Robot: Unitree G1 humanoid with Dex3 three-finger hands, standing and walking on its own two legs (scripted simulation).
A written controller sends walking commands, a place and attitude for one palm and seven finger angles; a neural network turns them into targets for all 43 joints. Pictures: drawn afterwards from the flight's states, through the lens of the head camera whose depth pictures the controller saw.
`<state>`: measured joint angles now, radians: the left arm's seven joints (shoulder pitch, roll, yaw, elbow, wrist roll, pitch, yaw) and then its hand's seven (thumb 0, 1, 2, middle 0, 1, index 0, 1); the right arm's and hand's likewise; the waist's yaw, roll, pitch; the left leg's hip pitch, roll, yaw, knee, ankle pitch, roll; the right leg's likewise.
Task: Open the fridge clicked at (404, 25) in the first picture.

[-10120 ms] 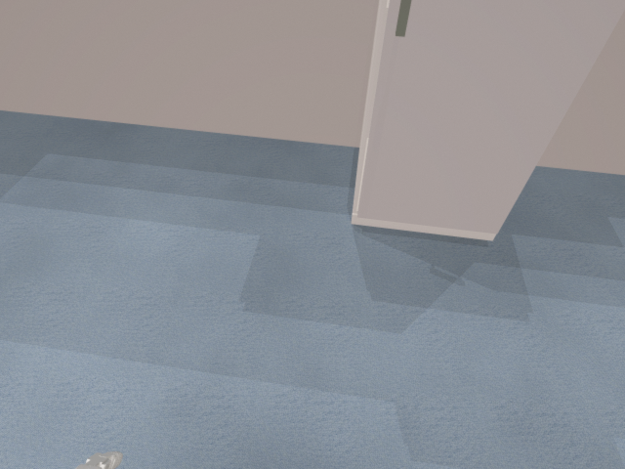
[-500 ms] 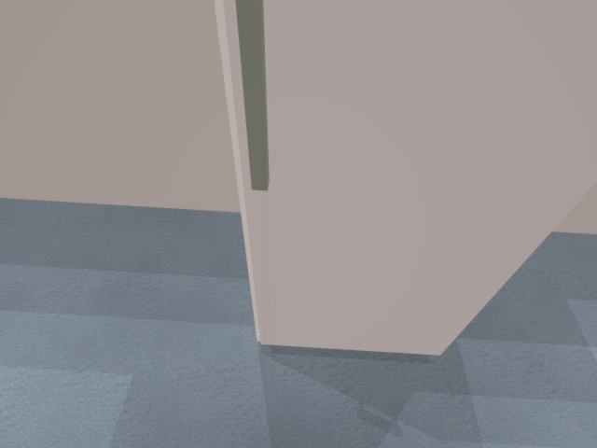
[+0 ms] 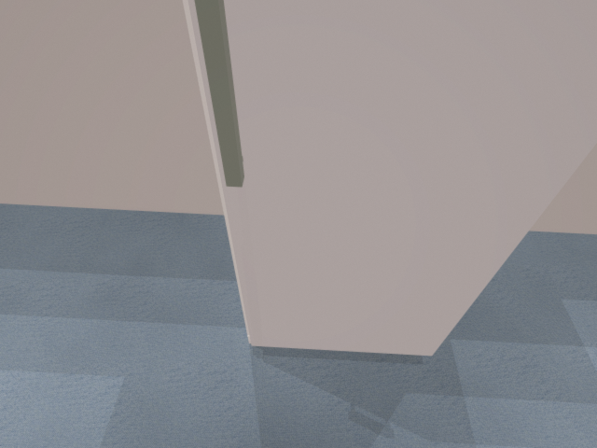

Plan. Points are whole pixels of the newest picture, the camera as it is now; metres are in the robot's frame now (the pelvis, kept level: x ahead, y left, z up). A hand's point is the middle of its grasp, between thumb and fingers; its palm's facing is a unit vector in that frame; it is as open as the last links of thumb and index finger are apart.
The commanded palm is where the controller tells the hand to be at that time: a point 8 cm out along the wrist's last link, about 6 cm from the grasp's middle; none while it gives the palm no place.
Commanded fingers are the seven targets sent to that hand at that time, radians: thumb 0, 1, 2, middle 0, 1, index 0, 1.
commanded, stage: come to a stop and stand still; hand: left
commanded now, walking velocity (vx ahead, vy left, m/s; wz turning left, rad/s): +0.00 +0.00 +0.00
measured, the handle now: (224, 76) +0.51 +0.12 +0.25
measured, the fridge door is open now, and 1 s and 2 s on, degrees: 0 0 0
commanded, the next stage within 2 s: look again from close up in 0.52 s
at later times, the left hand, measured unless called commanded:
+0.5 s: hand out of the picture +0.04 +0.24 -0.18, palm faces +0.01 -0.97 -0.23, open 7.4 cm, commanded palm none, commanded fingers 0.00 0.90 0.90 -0.20 -0.30 -0.20 -0.30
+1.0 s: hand out of the picture +0.01 +0.22 -0.18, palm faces -0.01 -0.98 -0.19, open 7.4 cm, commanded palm none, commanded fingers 0.00 0.90 0.90 -0.20 -0.30 -0.20 -0.30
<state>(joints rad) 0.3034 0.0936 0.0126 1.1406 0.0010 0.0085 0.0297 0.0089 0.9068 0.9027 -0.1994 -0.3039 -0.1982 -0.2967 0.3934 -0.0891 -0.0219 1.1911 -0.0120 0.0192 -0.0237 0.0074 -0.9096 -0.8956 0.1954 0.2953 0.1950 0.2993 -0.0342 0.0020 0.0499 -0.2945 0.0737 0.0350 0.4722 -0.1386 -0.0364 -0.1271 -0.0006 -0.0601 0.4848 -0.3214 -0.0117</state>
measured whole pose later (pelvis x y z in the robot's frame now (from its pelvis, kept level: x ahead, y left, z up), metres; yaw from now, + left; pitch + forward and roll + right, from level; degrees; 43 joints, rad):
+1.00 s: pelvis +0.02 +0.04 +0.00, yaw -1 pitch -1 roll +0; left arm 0.33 0.19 -0.01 1.08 0.02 -0.01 0.03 0.01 0.90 0.90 -0.20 -0.30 -0.20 -0.30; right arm 0.24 -0.18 0.00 1.09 -0.01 -0.01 0.00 0.01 -0.91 -0.90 0.20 0.30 0.20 0.30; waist 0.01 -0.02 0.03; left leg -0.29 0.01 0.06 0.49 -0.18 0.02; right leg -0.11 -0.06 -0.02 0.47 -0.33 0.04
